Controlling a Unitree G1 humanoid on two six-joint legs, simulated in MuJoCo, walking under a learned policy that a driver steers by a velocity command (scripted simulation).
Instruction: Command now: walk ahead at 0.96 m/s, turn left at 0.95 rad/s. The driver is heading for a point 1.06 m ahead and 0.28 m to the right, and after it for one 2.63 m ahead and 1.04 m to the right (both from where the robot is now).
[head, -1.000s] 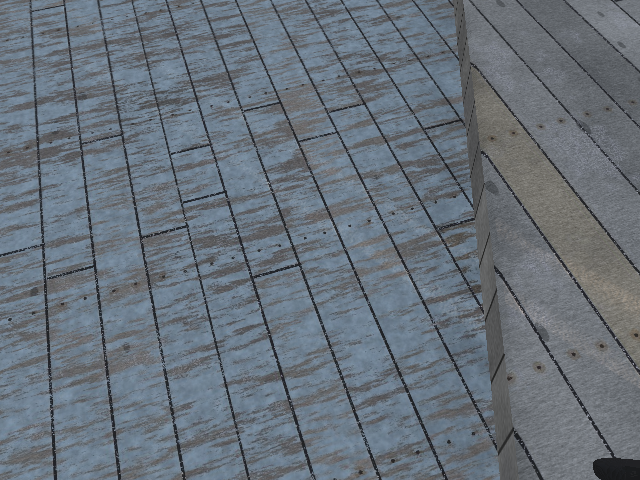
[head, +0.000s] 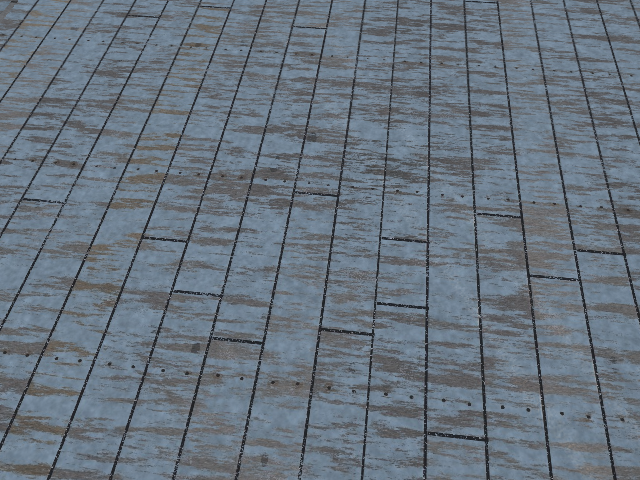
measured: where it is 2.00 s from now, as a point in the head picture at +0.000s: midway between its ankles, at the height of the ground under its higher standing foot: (427, 160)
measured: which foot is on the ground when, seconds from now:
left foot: down 0.00-0.32, up 0.34-0.72, down 0.74-1.00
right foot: up 0.00-0.28, down 0.30-0.72, up 0.74-1.00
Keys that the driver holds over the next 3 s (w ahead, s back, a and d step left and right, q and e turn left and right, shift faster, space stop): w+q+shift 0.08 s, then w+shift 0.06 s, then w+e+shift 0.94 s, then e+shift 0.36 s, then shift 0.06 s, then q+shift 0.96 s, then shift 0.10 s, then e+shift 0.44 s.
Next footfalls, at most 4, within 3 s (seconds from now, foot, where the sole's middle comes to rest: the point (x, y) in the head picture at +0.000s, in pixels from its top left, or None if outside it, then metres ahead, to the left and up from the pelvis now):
0.30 right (384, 469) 0.47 -0.09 -0.76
0.74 left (282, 299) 0.88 0.12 -0.76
1.16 right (410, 197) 1.20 -0.22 -0.76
1.56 left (429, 128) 1.48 -0.31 -0.76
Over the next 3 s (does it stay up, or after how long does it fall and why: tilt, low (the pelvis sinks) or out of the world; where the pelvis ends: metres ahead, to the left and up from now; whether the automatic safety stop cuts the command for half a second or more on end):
stays up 1.39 -0.23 0.01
